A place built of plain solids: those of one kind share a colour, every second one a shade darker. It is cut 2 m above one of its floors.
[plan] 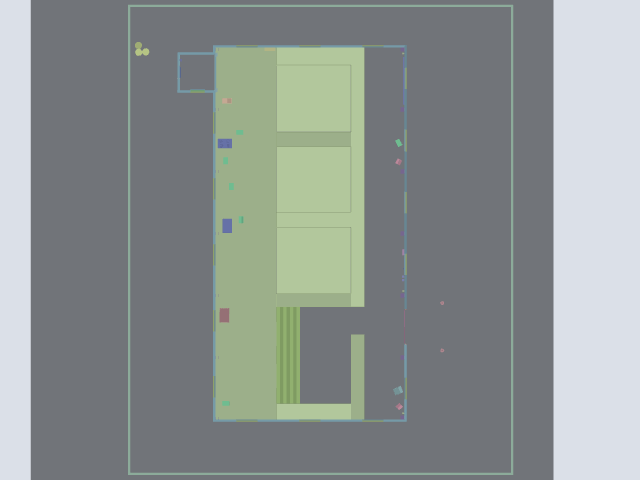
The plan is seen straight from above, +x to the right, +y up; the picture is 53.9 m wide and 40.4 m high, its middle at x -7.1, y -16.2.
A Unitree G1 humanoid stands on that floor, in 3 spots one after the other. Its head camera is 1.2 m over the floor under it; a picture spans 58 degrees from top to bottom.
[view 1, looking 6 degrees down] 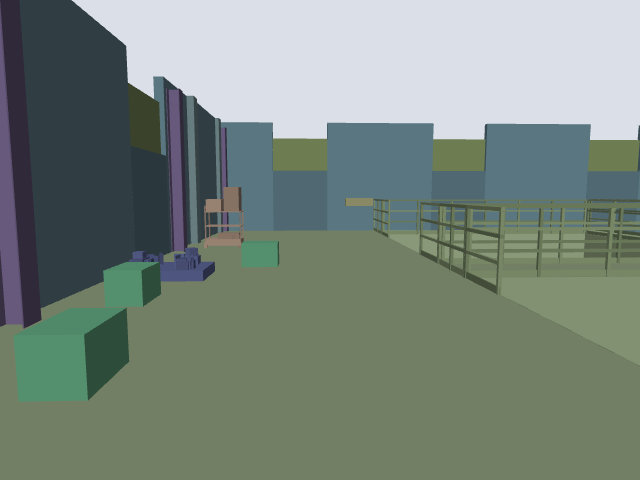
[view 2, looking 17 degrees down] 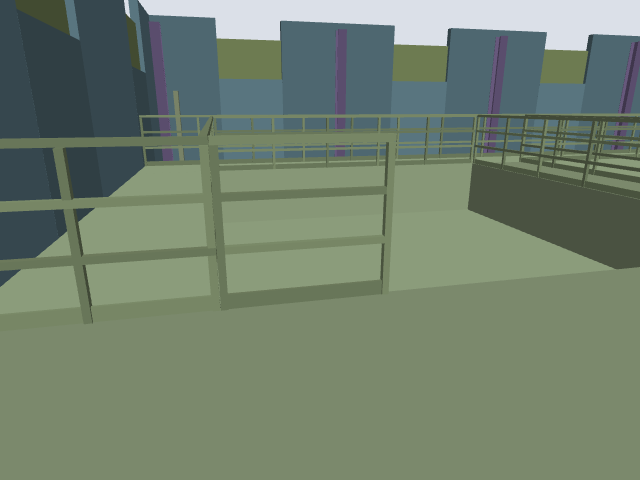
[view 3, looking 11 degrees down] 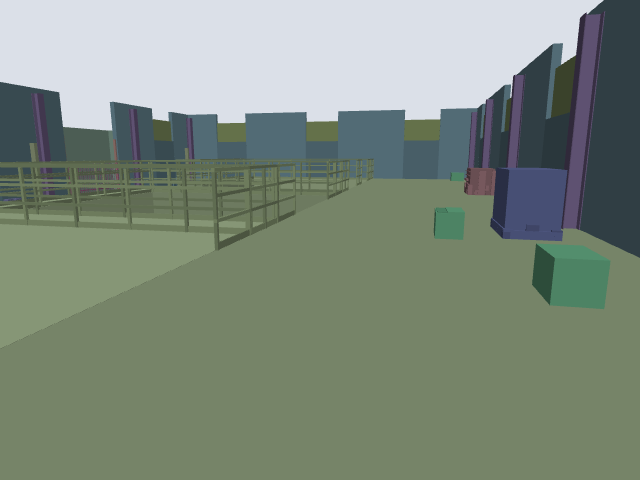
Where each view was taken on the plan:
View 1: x -13.10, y -14.45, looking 88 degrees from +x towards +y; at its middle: raised_floor_bank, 11.48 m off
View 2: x -13.30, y -1.55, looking -13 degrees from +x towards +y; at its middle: deck_rail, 2.70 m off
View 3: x -13.30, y -7.70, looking -77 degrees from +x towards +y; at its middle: raised_floor_bank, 6.29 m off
